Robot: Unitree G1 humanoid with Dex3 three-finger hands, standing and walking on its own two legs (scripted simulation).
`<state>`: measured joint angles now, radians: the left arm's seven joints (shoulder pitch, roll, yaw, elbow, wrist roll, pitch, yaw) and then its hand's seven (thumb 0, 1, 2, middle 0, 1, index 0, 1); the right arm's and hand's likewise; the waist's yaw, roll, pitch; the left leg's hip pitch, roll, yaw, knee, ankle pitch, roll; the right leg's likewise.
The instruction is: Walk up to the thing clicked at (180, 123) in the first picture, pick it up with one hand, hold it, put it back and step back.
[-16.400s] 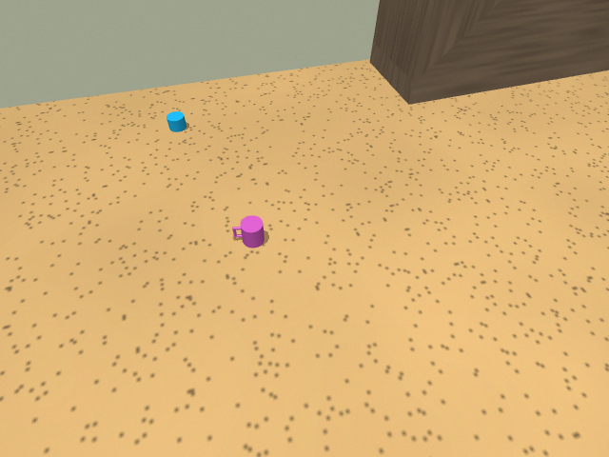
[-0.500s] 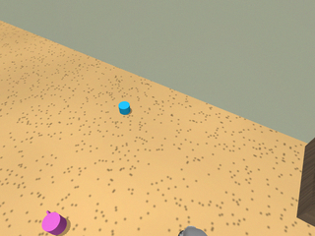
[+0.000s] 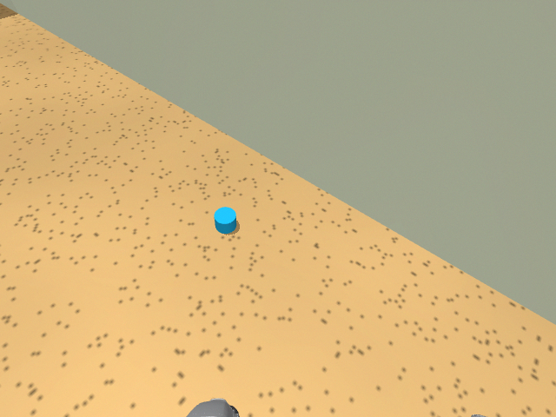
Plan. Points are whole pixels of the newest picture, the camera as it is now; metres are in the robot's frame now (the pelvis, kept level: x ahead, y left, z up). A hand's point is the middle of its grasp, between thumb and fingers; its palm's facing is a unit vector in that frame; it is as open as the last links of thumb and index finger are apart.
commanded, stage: walk up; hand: left
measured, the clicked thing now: (225, 220) +0.96 +0.25 -0.72
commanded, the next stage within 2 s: none
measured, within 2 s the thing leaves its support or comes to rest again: neither
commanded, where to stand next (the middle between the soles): +0.62 -0.04 m, yaw -1 degrees
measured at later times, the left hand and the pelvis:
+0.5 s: hand (154, 307) +0.30 +0.23 -0.11, palm faces -0.05 -0.90 -0.44, open 7.4 cm; pelvis +0.21 -0.06 +0.00, yaw -2 degrees
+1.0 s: hand (177, 257) +0.42 +0.23 -0.14, palm faces -0.04 -0.93 -0.36, open 7.4 cm; pelvis +0.39 -0.05 +0.01, yaw +0 degrees
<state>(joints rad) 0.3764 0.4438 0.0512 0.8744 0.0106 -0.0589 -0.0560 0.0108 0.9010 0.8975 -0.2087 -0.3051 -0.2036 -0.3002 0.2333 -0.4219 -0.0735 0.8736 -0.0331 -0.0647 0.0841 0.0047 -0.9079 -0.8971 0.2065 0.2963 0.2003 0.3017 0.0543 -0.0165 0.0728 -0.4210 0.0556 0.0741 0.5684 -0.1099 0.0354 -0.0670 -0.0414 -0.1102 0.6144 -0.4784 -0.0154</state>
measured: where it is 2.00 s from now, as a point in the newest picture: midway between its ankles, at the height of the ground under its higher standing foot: (290, 319)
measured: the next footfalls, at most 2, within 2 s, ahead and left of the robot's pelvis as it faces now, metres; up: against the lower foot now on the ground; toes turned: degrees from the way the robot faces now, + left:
right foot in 0.42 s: +0.32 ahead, -0.17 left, +0.00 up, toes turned -8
left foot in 0.86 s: +0.48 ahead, +0.08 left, +0.00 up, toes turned +5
